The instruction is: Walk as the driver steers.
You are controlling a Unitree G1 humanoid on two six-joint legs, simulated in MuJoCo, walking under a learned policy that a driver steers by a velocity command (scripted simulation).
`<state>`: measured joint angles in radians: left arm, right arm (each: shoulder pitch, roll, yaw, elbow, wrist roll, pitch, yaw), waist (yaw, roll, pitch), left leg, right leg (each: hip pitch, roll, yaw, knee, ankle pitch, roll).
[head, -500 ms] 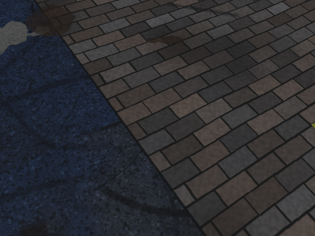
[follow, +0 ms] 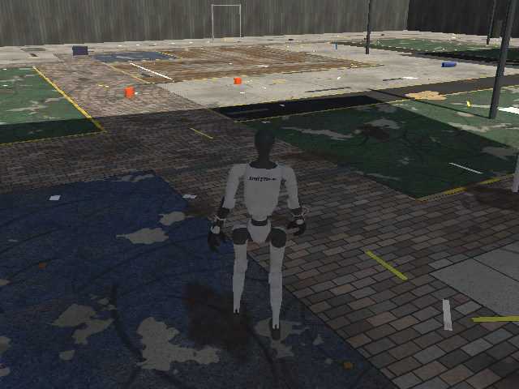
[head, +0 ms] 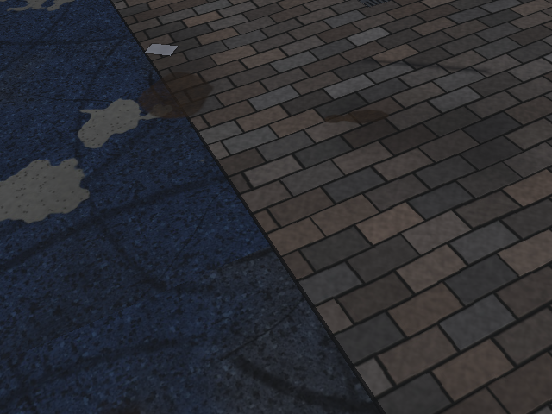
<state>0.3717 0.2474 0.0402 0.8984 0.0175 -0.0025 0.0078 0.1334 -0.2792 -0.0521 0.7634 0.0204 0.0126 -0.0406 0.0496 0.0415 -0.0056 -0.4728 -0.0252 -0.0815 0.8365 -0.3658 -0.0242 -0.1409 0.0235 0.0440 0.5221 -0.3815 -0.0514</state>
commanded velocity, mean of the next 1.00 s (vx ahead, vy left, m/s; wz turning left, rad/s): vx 0.43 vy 0.00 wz -0.19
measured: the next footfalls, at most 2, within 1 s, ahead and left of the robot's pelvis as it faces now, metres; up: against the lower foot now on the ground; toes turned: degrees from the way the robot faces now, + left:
left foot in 0.38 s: +0.24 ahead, +0.12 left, +0.00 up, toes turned -16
right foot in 0.80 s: +0.45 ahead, -0.24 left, +0.00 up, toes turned -17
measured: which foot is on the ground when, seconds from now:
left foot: up 0.00-0.36, down 0.38-0.80, up 0.82-1.00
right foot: down 0.00-0.38, up 0.40-0.78, down 0.80-1.00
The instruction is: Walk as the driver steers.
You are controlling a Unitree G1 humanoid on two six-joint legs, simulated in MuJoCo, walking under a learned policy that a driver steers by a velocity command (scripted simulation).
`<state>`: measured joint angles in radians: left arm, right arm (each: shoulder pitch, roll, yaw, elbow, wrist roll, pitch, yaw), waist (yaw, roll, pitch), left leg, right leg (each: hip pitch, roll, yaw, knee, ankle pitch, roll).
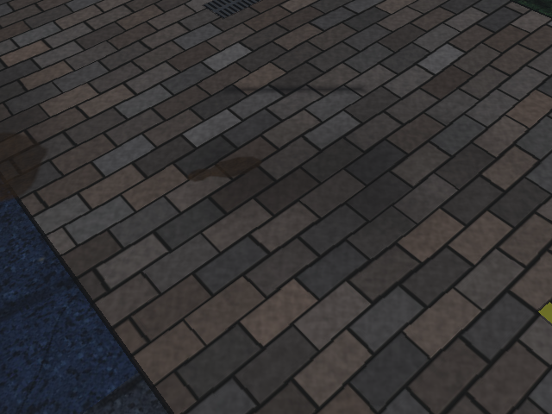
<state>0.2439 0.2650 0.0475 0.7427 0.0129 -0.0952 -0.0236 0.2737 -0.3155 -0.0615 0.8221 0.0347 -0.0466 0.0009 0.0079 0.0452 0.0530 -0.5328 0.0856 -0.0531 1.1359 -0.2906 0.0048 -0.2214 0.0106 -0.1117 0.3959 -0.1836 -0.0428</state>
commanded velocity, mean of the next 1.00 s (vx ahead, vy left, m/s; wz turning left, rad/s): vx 0.50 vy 0.00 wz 0.42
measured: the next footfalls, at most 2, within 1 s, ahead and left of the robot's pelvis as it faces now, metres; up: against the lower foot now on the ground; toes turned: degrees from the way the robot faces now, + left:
left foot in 0.34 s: +0.34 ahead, +0.15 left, +0.00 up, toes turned +15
right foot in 0.82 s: +0.67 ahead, +0.05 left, +0.00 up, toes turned +28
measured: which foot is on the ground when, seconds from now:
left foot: up 0.00-0.32, down 0.34-0.82, up 0.84-1.00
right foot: down 0.00-0.36, up 0.38-0.80, down 0.82-1.00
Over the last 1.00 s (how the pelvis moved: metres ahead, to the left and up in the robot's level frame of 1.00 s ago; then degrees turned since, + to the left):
0.42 -0.13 0.01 -11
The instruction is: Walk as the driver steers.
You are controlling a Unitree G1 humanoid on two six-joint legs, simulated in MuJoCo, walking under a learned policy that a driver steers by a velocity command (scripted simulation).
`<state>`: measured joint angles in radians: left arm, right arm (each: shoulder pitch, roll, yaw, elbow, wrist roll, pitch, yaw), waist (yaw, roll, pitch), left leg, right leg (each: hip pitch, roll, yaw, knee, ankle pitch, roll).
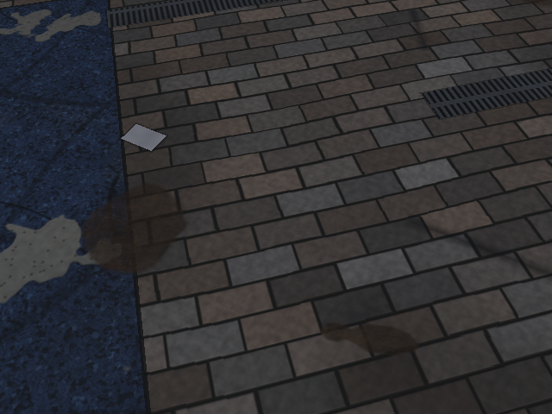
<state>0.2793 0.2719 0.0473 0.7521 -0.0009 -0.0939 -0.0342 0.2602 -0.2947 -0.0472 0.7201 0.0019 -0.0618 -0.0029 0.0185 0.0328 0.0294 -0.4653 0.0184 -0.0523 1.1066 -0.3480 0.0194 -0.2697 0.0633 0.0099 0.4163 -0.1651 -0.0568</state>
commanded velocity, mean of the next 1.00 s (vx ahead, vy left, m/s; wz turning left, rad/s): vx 0.35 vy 0.00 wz -0.49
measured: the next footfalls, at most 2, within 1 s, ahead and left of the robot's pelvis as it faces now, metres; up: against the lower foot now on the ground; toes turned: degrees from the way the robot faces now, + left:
left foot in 0.30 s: +0.32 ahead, +0.13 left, +0.00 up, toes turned -12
right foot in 0.76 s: +0.48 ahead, -0.18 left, +0.00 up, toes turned -26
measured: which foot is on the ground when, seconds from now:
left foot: up 0.00-0.28, down 0.30-0.76, up 0.78-1.00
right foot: down 0.00-0.30, up 0.32-0.74, down 0.76-1.00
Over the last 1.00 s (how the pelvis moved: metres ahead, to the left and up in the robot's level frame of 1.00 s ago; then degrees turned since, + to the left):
0.57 0.10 0.00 26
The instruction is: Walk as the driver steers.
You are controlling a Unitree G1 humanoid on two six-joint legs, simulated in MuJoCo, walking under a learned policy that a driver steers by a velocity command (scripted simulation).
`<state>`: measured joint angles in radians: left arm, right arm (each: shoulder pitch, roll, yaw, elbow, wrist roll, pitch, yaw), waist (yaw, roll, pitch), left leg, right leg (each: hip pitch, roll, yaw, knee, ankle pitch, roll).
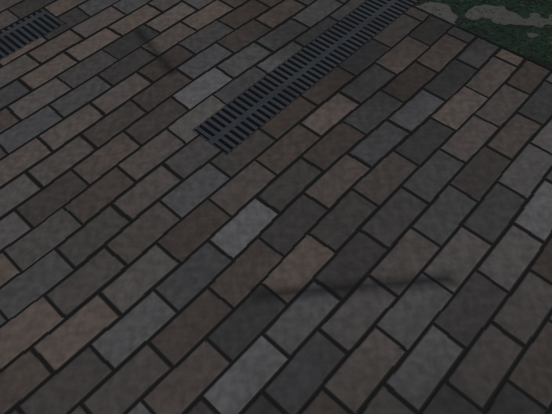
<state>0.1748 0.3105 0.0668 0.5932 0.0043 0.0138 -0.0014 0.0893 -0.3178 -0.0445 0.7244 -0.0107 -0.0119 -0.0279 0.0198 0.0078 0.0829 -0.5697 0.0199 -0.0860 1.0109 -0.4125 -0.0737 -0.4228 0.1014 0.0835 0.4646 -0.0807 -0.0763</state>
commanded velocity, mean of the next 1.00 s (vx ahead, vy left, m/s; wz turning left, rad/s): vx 0.03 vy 0.00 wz -0.10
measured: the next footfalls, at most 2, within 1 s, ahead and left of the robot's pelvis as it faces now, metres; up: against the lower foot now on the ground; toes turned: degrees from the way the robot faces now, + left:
left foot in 0.22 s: +0.12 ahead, +0.16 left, +0.00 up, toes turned -13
right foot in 0.56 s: +0.03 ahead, -0.10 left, +0.00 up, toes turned -10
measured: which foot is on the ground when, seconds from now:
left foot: up 0.00-0.20, down 0.22-0.70, up 0.72-0.92, down 0.94-1.00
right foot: down 0.00-0.22, up 0.24-0.54, down 0.56-0.94, up 0.96-1.00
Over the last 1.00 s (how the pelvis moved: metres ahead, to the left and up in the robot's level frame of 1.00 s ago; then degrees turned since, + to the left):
0.41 -0.06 -0.01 -33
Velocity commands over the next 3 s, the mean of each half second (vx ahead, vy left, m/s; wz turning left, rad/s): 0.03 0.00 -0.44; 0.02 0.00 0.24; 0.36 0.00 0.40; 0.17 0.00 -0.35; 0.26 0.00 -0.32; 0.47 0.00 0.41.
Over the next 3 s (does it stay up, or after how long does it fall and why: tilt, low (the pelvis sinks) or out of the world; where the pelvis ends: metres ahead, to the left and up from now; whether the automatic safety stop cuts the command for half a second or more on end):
stays up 0.76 0.01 -0.01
